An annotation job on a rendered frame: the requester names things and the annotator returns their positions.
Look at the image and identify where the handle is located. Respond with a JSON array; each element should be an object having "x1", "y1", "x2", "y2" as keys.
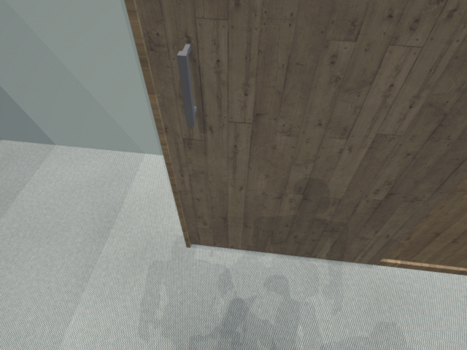
[{"x1": 177, "y1": 44, "x2": 197, "y2": 126}]

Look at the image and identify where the wardrobe door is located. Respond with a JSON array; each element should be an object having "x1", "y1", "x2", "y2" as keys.
[
  {"x1": 383, "y1": 177, "x2": 467, "y2": 268},
  {"x1": 136, "y1": 0, "x2": 467, "y2": 265}
]

